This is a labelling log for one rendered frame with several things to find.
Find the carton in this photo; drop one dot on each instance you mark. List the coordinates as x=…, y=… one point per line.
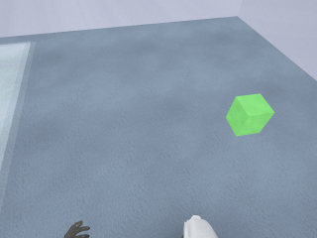
x=248, y=114

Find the left robot hand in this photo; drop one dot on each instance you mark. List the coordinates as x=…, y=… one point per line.
x=75, y=228

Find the right robot shin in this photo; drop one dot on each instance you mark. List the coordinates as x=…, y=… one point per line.
x=195, y=216

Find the right robot thigh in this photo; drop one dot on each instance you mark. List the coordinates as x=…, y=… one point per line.
x=198, y=228

